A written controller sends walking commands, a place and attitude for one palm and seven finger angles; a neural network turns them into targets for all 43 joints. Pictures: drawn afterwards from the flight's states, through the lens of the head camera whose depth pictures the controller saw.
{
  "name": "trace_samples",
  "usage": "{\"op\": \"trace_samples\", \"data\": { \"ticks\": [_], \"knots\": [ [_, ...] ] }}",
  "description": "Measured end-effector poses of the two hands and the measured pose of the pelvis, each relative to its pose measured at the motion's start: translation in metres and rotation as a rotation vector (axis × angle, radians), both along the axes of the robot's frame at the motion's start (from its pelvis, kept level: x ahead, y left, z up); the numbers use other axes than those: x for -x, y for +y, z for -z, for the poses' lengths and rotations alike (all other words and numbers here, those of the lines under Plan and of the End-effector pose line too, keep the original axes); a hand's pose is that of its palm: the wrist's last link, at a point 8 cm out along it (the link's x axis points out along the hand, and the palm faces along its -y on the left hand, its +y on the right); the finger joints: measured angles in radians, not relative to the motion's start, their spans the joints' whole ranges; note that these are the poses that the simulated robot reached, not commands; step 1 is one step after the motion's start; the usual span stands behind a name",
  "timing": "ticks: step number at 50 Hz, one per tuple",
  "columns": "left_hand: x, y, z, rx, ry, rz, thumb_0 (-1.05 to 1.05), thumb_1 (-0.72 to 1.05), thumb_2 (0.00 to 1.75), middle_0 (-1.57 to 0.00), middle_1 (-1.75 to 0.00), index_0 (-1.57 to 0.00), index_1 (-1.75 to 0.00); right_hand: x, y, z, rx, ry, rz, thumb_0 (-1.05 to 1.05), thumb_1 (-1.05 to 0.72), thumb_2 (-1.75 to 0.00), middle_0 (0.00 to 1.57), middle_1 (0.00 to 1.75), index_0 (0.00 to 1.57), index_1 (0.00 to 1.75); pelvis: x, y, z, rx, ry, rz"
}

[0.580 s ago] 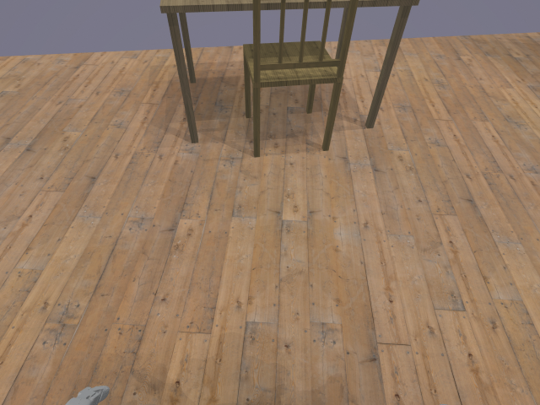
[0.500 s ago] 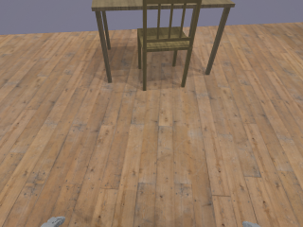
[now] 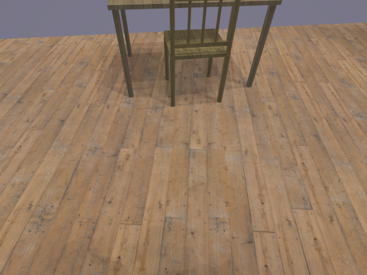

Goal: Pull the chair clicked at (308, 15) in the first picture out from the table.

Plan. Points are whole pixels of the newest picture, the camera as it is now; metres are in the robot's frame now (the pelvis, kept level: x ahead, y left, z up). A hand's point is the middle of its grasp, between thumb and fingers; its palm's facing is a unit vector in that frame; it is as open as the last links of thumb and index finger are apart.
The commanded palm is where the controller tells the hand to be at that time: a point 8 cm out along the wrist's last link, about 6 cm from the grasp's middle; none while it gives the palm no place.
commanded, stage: stand and wait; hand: left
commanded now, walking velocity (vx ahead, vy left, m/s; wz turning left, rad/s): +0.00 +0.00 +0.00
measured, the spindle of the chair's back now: (203, 22) +1.57 -0.04 -0.10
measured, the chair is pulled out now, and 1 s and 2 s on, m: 0.00 0.00 0.00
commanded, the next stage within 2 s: look at it before walking up in 0.24 s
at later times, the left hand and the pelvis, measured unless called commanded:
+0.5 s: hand out of the picture +0.07 +0.24 -0.15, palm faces -0.04 -0.94 -0.33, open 7.4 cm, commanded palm none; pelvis -0.01 -0.01 +0.00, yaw +0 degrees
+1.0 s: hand out of the picture +0.06 +0.24 -0.16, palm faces -0.03 -0.94 -0.33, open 7.4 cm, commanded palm none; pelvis -0.01 -0.01 +0.00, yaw +0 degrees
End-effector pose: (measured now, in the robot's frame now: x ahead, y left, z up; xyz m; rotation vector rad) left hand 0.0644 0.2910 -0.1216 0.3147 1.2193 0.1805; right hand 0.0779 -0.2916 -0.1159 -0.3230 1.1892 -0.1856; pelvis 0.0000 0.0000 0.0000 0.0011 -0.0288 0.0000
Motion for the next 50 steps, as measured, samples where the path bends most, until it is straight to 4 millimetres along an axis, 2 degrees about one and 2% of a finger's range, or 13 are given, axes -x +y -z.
{"op": "trace_samples", "data": {
  "ticks": [12,22,50],
  "knots": [
    [-0.002,-0.004,-0.003,-0.003,-0.014,0.011,0.00,0.91,0.90,-0.20,-0.30,-0.20,-0.30,0.017,-0.003,0.002,-0.009,0.024,0.019,0.00,-0.90,-0.90,0.21,0.30,0.20,0.30,0.006,-0.003,-0.002,-0.001,-0.004,0.005],
    [-0.004,-0.008,-0.004,0.004,-0.023,0.016,0.00,0.91,0.90,-0.20,-0.30,-0.20,-0.30,0.018,-0.003,0.001,-0.013,0.017,0.020,0.00,-0.90,-0.90,0.21,0.30,0.20,0.30,0.008,-0.005,-0.003,-0.002,-0.004,0.006],
    [0.012,-0.011,-0.003,0.001,0.022,-0.005,0.00,0.91,0.90,-0.20,-0.30,-0.20,-0.30,0.016,-0.006,0.002,-0.016,0.032,0.011,0.00,-0.90,-0.90,0.21,0.30,0.20,0.30,0.007,-0.009,-0.004,-0.002,0.001,0.005]
  ]
}}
